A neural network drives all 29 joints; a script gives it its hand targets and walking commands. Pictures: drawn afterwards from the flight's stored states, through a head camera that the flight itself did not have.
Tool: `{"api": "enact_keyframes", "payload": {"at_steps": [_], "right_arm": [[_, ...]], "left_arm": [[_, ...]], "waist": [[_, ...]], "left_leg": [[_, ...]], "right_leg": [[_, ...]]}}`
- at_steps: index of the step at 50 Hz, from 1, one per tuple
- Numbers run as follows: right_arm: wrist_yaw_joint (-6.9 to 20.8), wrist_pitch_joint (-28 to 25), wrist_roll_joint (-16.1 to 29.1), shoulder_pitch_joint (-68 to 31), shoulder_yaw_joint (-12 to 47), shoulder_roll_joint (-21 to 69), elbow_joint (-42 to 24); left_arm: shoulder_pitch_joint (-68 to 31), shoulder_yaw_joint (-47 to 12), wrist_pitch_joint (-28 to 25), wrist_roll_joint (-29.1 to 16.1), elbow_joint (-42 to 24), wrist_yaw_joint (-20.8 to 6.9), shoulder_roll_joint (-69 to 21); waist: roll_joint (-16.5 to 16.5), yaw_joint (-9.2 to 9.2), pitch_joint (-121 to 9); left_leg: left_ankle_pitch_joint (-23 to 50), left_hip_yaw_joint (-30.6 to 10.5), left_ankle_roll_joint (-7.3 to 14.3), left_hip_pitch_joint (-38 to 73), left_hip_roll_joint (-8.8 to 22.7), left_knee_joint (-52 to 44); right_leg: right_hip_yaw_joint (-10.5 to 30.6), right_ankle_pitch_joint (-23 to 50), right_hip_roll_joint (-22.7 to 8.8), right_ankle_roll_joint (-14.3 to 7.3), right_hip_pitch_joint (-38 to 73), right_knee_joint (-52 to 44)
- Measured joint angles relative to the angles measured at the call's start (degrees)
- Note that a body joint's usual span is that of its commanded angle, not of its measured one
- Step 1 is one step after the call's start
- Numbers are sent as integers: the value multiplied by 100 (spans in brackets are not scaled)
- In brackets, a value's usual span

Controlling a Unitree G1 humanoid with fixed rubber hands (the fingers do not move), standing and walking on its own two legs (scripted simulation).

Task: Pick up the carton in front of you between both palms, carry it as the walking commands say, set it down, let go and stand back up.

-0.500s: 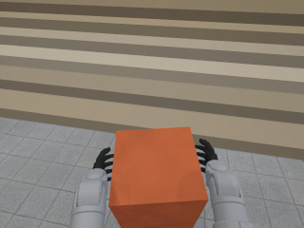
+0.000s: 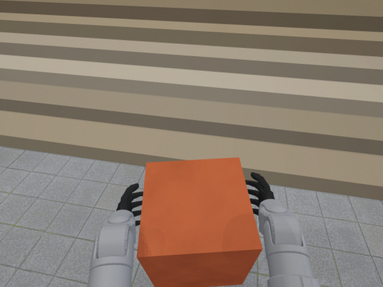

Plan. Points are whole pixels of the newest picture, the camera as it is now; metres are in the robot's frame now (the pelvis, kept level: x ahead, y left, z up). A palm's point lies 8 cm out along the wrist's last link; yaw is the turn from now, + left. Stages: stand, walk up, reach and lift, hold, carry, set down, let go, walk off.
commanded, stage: hold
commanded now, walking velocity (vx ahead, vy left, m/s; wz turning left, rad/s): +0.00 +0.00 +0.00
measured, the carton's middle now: (196, 226) +0.29 +0.00 -0.03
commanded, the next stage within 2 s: carry in 0.34 s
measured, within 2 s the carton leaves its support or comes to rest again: neither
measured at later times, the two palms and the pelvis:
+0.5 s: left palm (131, 204) +0.30 +0.14 +0.06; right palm (270, 196) +0.31 -0.16 +0.06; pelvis +0.02 -0.01 -0.01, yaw -3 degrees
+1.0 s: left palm (143, 138) +0.49 +0.13 +0.08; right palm (256, 140) +0.47 -0.17 +0.08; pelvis +0.25 +0.00 +0.00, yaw -3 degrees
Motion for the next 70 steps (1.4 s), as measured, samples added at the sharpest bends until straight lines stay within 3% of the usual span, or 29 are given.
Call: {"api": "enact_keyframes", "payload": {"at_steps": [16,20,24,27,31,34,37,39,41,44,46,53,56,58,60,61,63,64,66,70], "right_arm": [[1,18,6,60,56,-15,-49],[-54,120,90,122,148,-29,-194],[-162,336,266,185,354,-42,-702],[-235,611,424,343,466,-77,-1299],[-362,1062,698,693,581,-137,-2120],[-456,1421,928,865,700,-157,-2715],[-549,1725,1102,1058,831,-169,-3311],[-619,1931,1188,1178,926,-172,-3650],[-715,2078,1226,1282,1094,-169,-3798],[-793,2353,1304,1497,1165,-171,-3856],[-874,2491,1368,1645,1130,-163,-3978],[-991,2523,1536,1656,1074,-166,-4220],[-996,2543,1575,1635,1076,-168,-4264],[-996,2559,1585,1641,1067,-169,-4345],[-997,2567,1595,1619,975,-176,-4327],[-997,2584,1592,1608,935,-175,-4317],[-996,2620,1585,1595,930,-173,-4384],[-994,2625,1585,1583,953,-174,-4455],[-986,2599,1579,1525,1004,-176,-4610],[-969,2525,1522,1247,995,-177,-4795]], "left_arm": [[61,-54,17,-3,-51,4,12],[147,-90,83,-114,-189,49,29],[261,-136,275,-313,-744,100,53],[326,-266,509,-489,-1210,182,60],[537,-585,950,-638,-1872,326,83],[788,-697,1326,-806,-2570,434,104],[1013,-777,1667,-951,-3252,552,112],[1182,-807,1879,-1040,-3653,623,113],[1381,-761,2059,-1136,-3957,694,113],[1620,-745,2366,-1274,-4097,823,93],[1665,-786,2483,-1335,-4091,857,88],[1662,-816,2391,-1426,-4189,870,86],[1736,-832,2363,-1430,-4280,892,78],[1741,-854,2359,-1436,-4338,900,77],[1662,-915,2315,-1423,-4195,903,83],[1609,-932,2323,-1421,-4129,906,90],[1579,-934,2359,-1428,-4175,913,90],[1583,-924,2370,-1435,-4270,914,88],[1549,-891,2371,-1453,-4483,915,90],[1176,-779,2387,-1505,-4665,917,116]], "waist": [[6,10,-10],[47,32,-402],[123,95,-699],[244,49,-863],[114,-25,-1099],[-6,-11,-1162],[-105,48,-1175],[-125,96,-1168],[-183,119,-1208],[-10,71,-1210],[108,-10,-1189],[260,-258,-1106],[294,-256,-1055],[340,-212,-997],[463,-54,-940],[447,16,-893],[373,125,-771],[338,169,-713],[275,245,-640],[163,321,-700]], "left_leg": [[-3,-6,-9,18,12,-25],[-571,73,-22,-563,24,509],[-693,224,1,-954,99,729],[-980,178,-21,-1203,234,1130],[-1665,638,-71,-1911,299,2396],[-1449,935,-97,-2220,269,2227],[-1045,1222,-93,-2234,172,1414],[-646,1479,-46,-1952,108,643],[-54,1648,248,-1846,84,660],[-568,1711,425,-1608,160,808],[-644,1678,370,-1290,178,506],[-899,1545,144,-122,298,-359],[-1324,1498,-31,356,412,-300],[-1832,1416,-156,507,572,233],[-1990,1176,-170,15,807,1828],[-1848,934,-132,-462,755,2883],[-1590,696,11,-1392,621,4430],[-1396,684,67,-1777,600,4773],[-1054,725,129,-2370,609,4756],[-643,852,141,-3054,656,3570]], "right_leg": [[-3,-4,12,-11,15,-19],[21,-543,34,-11,-593,523],[-343,-1061,-98,-39,-1162,1019],[-545,-625,-27,-108,-1181,871],[-653,-546,-132,-180,-1028,477],[-602,-465,-257,-131,-783,-35],[-559,-598,-366,-57,-586,-175],[-516,-971,-404,12,-554,194],[-607,-1449,-507,-2,-900,1298],[-870,-1585,-487,-139,-1888,3307],[-1041,-1284,-536,-155,-2436,3731],[-1439,-119,-584,-49,-3201,1824],[-1735,313,-497,-125,-3066,1150],[-1966,387,-376,-240,-2754,865],[-2105,373,-300,-503,-2689,1276],[-2135,132,-306,-560,-2626,1382],[-2167,-126,-304,-560,-2344,1198],[-2170,-110,-297,-493,-2160,1001],[-2142,-111,-278,-446,-1791,609],[-2025,-243,-297,-352,-1123,22]]}}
